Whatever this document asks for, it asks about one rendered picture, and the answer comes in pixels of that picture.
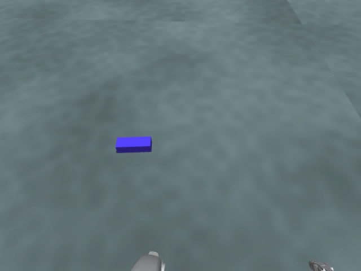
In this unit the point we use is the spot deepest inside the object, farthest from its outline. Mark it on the carton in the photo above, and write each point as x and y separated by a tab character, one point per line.
133	144

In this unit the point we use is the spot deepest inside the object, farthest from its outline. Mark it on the right robot hand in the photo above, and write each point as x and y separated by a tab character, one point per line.
318	266

